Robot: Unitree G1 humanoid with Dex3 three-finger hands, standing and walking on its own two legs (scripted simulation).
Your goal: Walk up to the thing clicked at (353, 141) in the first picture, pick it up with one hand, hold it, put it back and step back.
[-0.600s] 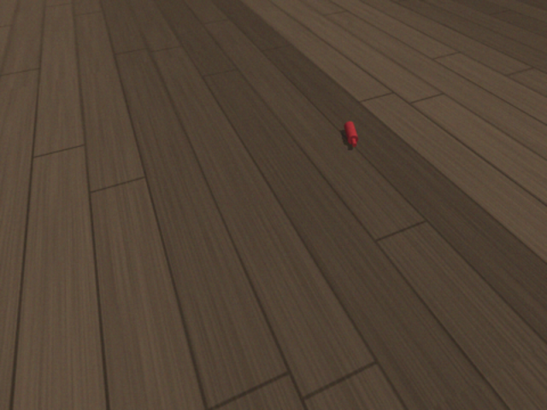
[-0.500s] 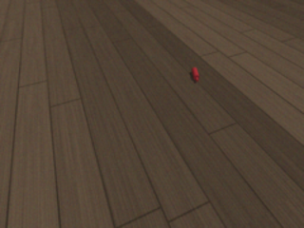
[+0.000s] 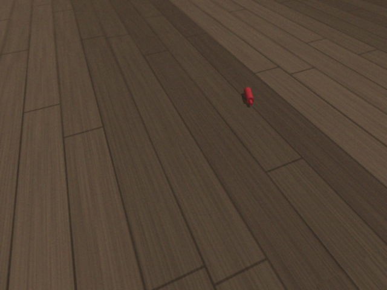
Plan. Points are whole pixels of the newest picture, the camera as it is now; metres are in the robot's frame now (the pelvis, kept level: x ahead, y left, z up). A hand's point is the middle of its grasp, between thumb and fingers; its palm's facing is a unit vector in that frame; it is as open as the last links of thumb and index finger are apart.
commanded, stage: stand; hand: left
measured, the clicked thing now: (249, 97) +1.74 -0.43 -0.75
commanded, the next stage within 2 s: walk up in 0.52 s
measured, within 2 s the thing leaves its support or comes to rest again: neither
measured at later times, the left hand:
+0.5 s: hand out of the picture +0.08 +0.25 -0.16, palm faces -0.03 -0.94 -0.34, open 7.4 cm
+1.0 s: hand (130, 243) +0.29 +0.19 -0.12, palm faces -0.28 -0.81 -0.51, open 7.4 cm
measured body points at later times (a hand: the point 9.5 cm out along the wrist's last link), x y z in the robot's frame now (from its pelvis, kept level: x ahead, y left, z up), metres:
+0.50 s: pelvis +0.00 +0.00 +0.00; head +0.01 +0.00 +0.45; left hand +0.08 +0.30 -0.13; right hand +0.08 -0.30 -0.13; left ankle +0.00 +0.12 -0.75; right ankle +0.00 -0.12 -0.75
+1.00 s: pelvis +0.13 -0.08 -0.03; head +0.10 -0.13 +0.41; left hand +0.30 +0.23 -0.09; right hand +0.13 -0.43 -0.16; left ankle +0.13 +0.08 -0.68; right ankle +0.10 -0.20 -0.75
